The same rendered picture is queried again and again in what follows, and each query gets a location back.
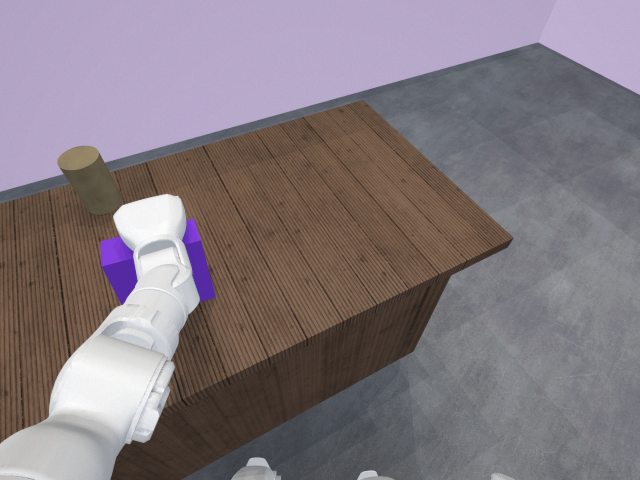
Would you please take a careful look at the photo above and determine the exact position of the robot left forearm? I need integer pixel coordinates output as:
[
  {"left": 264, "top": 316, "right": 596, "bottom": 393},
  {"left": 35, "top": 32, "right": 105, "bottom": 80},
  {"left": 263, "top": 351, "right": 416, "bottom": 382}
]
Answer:
[{"left": 49, "top": 235, "right": 200, "bottom": 416}]

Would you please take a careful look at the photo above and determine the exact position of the robot left upper arm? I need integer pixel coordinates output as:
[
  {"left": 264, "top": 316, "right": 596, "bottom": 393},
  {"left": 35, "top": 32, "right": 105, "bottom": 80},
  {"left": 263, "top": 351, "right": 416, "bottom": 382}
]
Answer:
[{"left": 0, "top": 334, "right": 175, "bottom": 480}]

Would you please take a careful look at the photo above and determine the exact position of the left robot hand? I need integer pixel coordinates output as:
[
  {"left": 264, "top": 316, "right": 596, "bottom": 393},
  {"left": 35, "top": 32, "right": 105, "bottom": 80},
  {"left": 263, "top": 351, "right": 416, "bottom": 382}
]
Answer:
[{"left": 113, "top": 194, "right": 186, "bottom": 252}]

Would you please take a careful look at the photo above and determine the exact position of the sponge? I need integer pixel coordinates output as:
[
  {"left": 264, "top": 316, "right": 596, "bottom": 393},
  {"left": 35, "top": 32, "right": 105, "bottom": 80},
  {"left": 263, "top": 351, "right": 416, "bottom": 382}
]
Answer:
[{"left": 101, "top": 219, "right": 216, "bottom": 305}]

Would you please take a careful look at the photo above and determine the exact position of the table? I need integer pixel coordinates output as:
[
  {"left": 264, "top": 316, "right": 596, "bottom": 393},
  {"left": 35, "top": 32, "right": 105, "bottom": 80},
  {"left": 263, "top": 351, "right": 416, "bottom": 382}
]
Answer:
[{"left": 0, "top": 100, "right": 513, "bottom": 480}]

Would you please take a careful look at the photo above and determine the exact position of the robot left shin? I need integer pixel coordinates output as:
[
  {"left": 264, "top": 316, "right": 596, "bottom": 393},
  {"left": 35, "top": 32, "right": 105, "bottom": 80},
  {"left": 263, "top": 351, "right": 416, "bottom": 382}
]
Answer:
[{"left": 246, "top": 457, "right": 270, "bottom": 468}]

